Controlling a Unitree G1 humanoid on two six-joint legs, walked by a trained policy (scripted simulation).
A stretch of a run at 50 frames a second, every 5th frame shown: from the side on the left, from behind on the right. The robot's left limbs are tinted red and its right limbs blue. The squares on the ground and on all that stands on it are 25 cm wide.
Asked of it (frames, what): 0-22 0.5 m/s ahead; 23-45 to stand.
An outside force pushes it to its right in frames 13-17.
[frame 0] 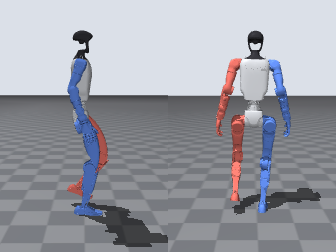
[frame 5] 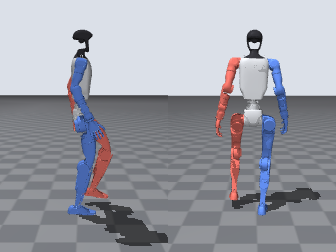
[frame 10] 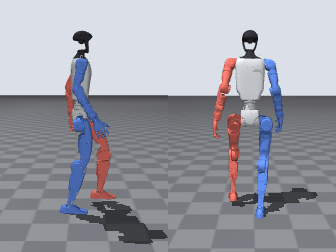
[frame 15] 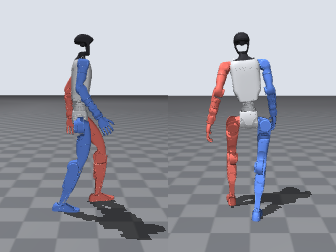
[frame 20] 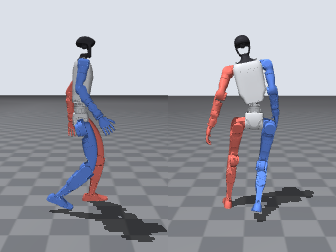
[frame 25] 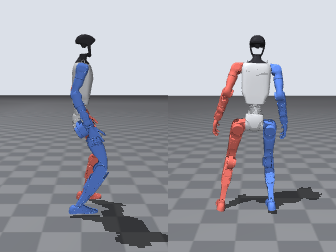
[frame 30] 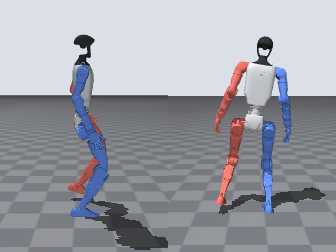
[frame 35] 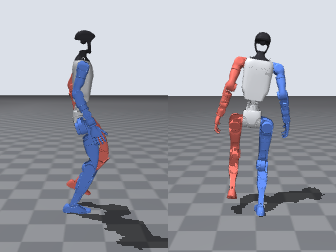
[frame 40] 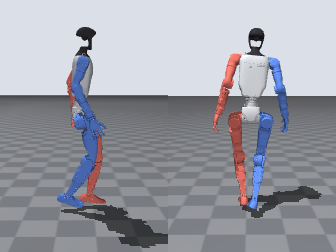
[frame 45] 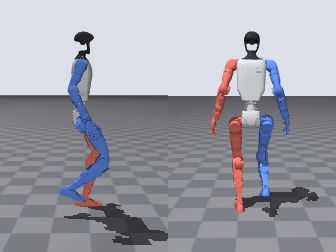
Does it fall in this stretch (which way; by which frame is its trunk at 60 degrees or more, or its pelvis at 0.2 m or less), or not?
no
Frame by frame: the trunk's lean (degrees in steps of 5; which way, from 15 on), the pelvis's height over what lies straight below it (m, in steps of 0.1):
0: 5, 0.8
5: 0, 0.8
10: 5, 0.8
15: 5, 0.8
20: 15 to its left, 0.8
25: 5, 0.7
30: 10, 0.7
35: 10, 0.8
40: 10, 0.8
45: 5, 0.8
